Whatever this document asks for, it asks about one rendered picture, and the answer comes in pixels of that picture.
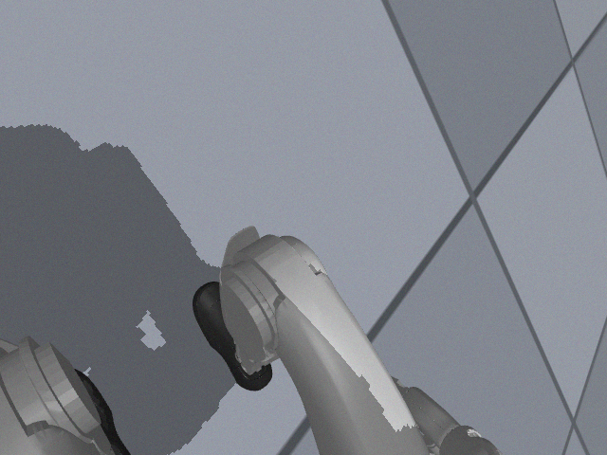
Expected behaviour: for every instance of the left robot foot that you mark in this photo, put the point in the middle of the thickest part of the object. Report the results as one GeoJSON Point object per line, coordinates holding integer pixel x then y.
{"type": "Point", "coordinates": [107, 422]}

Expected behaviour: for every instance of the right robot arm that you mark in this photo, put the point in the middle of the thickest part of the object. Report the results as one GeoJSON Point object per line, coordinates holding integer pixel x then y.
{"type": "Point", "coordinates": [465, 440]}

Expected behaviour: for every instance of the right robot foot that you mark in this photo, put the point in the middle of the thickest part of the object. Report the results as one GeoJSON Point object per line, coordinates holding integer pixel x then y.
{"type": "Point", "coordinates": [208, 313]}

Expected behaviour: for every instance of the right robot hand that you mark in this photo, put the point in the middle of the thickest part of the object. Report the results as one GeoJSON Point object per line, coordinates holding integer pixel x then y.
{"type": "Point", "coordinates": [431, 419]}

